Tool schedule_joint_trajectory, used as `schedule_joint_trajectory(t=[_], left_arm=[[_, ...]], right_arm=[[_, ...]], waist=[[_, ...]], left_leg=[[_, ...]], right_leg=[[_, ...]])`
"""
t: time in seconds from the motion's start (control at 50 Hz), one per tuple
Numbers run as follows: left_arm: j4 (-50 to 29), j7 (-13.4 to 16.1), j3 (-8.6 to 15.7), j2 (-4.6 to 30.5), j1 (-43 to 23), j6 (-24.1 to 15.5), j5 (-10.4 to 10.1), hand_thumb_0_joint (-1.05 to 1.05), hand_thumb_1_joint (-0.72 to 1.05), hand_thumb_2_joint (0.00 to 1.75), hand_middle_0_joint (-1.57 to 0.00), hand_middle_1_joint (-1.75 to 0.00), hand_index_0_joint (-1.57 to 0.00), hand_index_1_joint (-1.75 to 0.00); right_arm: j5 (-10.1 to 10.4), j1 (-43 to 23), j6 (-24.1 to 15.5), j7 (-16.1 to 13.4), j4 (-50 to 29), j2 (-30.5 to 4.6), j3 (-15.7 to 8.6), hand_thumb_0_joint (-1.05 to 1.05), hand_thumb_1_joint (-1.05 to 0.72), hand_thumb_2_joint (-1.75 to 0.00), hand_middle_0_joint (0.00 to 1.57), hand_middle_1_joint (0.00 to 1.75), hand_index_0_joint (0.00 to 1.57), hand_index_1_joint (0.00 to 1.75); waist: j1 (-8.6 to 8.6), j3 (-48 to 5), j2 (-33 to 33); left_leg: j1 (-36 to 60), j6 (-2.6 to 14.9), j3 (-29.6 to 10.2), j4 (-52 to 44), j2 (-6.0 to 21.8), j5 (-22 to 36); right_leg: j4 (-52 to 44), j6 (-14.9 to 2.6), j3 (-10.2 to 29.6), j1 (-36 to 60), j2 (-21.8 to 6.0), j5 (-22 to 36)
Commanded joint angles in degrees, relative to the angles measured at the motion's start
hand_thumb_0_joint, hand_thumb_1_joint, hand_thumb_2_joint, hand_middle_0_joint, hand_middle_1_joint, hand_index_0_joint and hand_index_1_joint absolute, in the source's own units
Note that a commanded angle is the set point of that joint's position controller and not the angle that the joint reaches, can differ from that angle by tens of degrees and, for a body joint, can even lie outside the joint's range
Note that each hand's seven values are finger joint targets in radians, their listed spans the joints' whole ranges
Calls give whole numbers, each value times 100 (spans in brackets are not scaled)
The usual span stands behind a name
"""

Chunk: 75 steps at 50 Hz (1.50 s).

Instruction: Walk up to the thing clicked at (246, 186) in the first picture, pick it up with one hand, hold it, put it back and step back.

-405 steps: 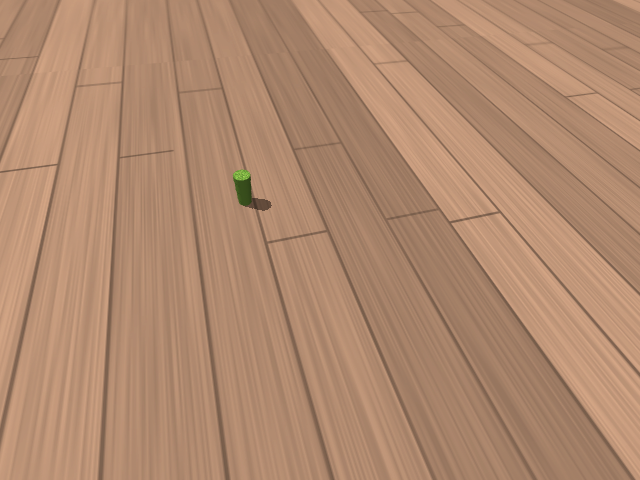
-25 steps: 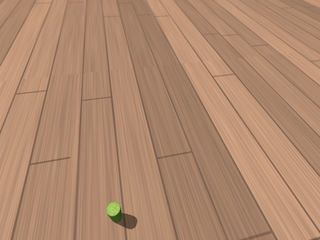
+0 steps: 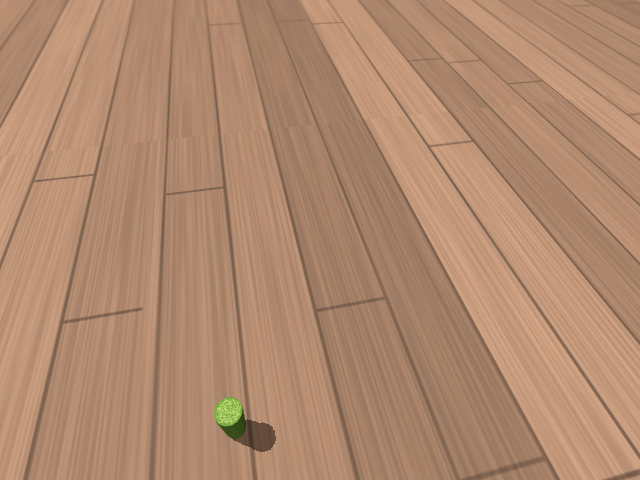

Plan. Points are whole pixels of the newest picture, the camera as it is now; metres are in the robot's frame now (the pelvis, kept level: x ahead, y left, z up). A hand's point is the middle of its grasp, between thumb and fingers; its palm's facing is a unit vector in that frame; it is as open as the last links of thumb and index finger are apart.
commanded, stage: go down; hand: left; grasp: from the side
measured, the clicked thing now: (232, 420) +0.41 +0.23 -0.70
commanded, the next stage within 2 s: none
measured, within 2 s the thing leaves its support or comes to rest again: neither
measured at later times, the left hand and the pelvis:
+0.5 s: hand out of the picture +0.14 +0.27 -0.18, palm faces +0.05 -0.94 -0.32, open 16.4 cm; pelvis -0.01 +0.02 -0.05, yaw +1 degrees
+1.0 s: hand out of the picture +0.14 +0.28 -0.20, palm faces +0.07 -0.94 -0.32, open 17.3 cm; pelvis -0.01 +0.02 -0.09, yaw +1 degrees
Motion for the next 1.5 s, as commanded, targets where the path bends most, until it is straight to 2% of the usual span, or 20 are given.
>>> schedule_joint_trajectory(t=[0.0,0.04,0.06,0.08,0.1,0.12,0.22,0.34,0.36,0.56,0.74,0.96,1.06,1.16,1.22,1.32,1.34,1.4,1.46,1.48], left_arm=[[-289,70,818,1199,-1201,-192,22,0,50,50,-1,-6,0,-6],[-815,-27,1109,1721,-1803,-274,229,0,34,34,-1,-6,-1,-6],[-579,-95,1277,1797,-1359,-217,380,0,26,26,-1,-9,-1,-8],[-253,-182,1199,1462,-770,-132,499,0,22,23,-2,-9,-2,-8],[-428,-224,1328,1475,-421,-91,563,0,18,22,-2,-9,-2,-9],[-712,-229,1450,1532,-329,-22,581,0,12,20,-3,-9,-3,-8],[-1297,-206,1273,1164,-441,555,569,0,-16,13,-4,-9,-4,-9],[-2315,-307,1191,921,-412,810,379,0,-46,6,-7,-8,-6,-8],[-2445,-305,1323,1030,-318,807,370,0,-48,6,-7,-8,-6,-8],[-4194,-306,1569,1217,593,1093,396,0,-56,3,-8,-7,-7,-8],[-4694,-365,1524,988,1191,1530,236,0,-55,6,-7,-8,-7,-9],[-5289,-449,1851,1110,1649,1373,82,0,-51,8,-7,-8,-6,-9],[-5026,-501,2072,1276,1002,1090,-2,0,-49,9,-7,-8,-6,-8],[-4245,-969,2549,1779,-336,93,-247,0,-45,5,-6,-3,-5,-4],[-4133,-1467,2737,2006,-807,-564,-483,0,-47,7,-6,-8,-6,-8],[-3175,-1994,3208,2673,-1532,-1354,-581,0,-54,7,-6,-9,-6,-10],[-3160,-2046,3373,2859,-1745,-1458,-612,0,-53,8,-6,-10,-5,-10],[-2525,-2263,3446,2721,-1702,-1595,-695,0,-52,10,-5,-11,-5,-11],[-2309,-2440,3789,3124,-2023,-1767,-760,0,-52,11,-5,-12,-5,-12],[-1765,-2522,3816,3067,-1763,-1774,-773,0,-53,11,-5,-11,-5,-11]], right_arm=[[193,175,-275,-162,-1224,-608,-169,0,-100,-93,20,30,20,30],[105,343,-343,-226,-1397,-619,-350,0,-98,-92,20,30,20,30],[59,390,-381,-214,-1536,-596,-400,0,-97,-92,20,30,20,30],[4,578,-377,-184,-1555,-570,-459,0,-97,-92,20,30,20,30],[-12,625,-384,-161,-1658,-554,-504,0,-96,-92,20,30,20,30],[5,603,-387,-165,-1823,-539,-534,0,-95,-91,20,30,20,30],[56,290,-421,-148,-2417,-467,-490,0,-90,-90,20,30,20,30],[41,387,-631,-172,-2767,-389,-485,0,-87,-89,20,30,20,30],[34,390,-665,-179,-2810,-391,-505,0,-86,-89,20,30,20,30],[7,381,-881,-325,-3231,-339,-488,0,-84,-88,20,30,20,30],[-42,438,-1022,-447,-3434,-248,-425,0,-85,-89,20,30,20,30],[-79,413,-1144,-469,-3673,-218,-435,0,-88,-89,20,30,20,30],[-97,374,-1188,-444,-3558,-251,-426,0,-91,-90,20,30,20,30],[-111,279,-1414,-404,-3494,-349,-448,0,-95,-91,20,30,20,30],[-105,357,-1522,-365,-3406,-498,-499,0,-96,-91,20,30,20,30],[-119,353,-1470,-342,-3108,-694,-438,0,-91,-90,20,30,20,30],[-123,387,-1431,-337,-3122,-738,-437,0,-90,-90,20,30,20,30],[-136,374,-1332,-279,-2988,-817,-415,0,-89,-90,20,30,20,30],[-131,444,-1236,-241,-2879,-869,-404,0,-89,-90,20,30,20,30],[-133,392,-1218,-226,-2902,-861,-365,0,-89,-90,20,30,20,30]], waist=[[-122,-117,-288],[-96,-1029,-106],[-35,-1347,36],[-29,-1449,-84],[175,-1718,64],[226,-1982,271],[72,-1369,245],[-98,-1476,-35],[-76,-1540,-64],[-39,-2092,536],[-207,-2006,340],[-167,-2433,500],[-236,-2193,418],[-275,-2285,369],[-210,-3016,654],[-13,-3554,993],[24,-3764,1050],[116,-3866,985],[112,-4205,754],[118,-4165,592]], left_leg=[[-949,259,272,420,-266,-74],[-925,254,213,750,-269,242],[-1032,228,168,909,-284,491],[-1205,225,138,1144,-300,633],[-1229,198,131,1281,-326,827],[-1114,157,129,1288,-347,998],[-1547,108,21,1423,-248,608],[-2078,149,-59,2019,-178,72],[-2194,160,-34,2141,-193,34],[-2462,74,-230,2784,-97,317],[-3076,139,-247,3367,-108,223],[-3441,128,-329,3886,-91,434],[-4064,163,-337,4209,-91,-28],[-5160,256,-234,5070,-161,-1131],[-5331,234,-281,5435,-164,-1249],[-5715,151,-494,5957,-122,-1296],[-5761,141,-528,6022,-112,-1316],[-5951,143,-576,6271,-115,-1179],[-6371,199,-484,6641,-160,-947],[-6592,232,-452,6787,-174,-941]], right_leg=[[72,-68,-38,-630,63,-123],[471,-56,19,-571,21,313],[714,-81,4,-484,0,587],[944,-84,5,-588,9,767],[1116,-109,-2,-518,17,902],[1153,-131,-4,-408,37,1019],[1258,-155,-122,-1082,129,406],[1823,-115,-162,-1786,136,-123],[1915,-103,-139,-1833,116,-143],[2773,-137,-183,-2450,115,-45],[3151,-105,-208,-2866,102,-71],[3731,-132,-235,-3276,133,-4],[4034,-141,-190,-3793,106,-332],[4730,-127,-59,-4851,49,-1135],[5243,-152,36,-5269,23,-1287],[6124,-215,-45,-6316,27,-1457],[6226,-220,-51,-6366,20,-1486],[6522,-251,-125,-6722,38,-1417],[6719,-252,-130,-6638,45,-1249],[6805,-246,-122,-6683,44,-1242]])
